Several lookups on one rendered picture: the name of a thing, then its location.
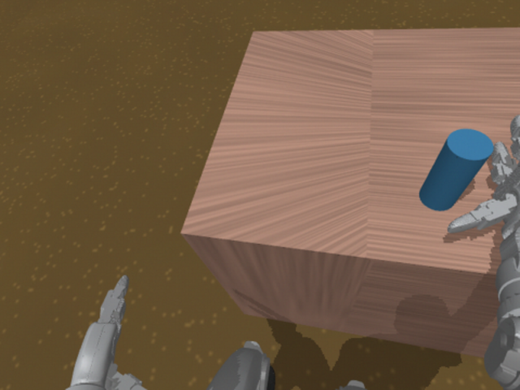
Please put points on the right robot hand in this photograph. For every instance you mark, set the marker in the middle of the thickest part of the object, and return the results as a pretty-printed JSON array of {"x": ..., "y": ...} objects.
[{"x": 506, "y": 199}]

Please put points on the left robot hand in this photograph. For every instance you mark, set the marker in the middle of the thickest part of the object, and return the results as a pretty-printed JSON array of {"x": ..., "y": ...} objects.
[{"x": 95, "y": 361}]

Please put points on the right robot arm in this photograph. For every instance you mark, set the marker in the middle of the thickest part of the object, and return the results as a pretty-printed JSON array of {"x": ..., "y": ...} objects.
[{"x": 502, "y": 358}]

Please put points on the can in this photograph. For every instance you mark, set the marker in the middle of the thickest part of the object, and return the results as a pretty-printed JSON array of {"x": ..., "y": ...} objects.
[{"x": 462, "y": 156}]

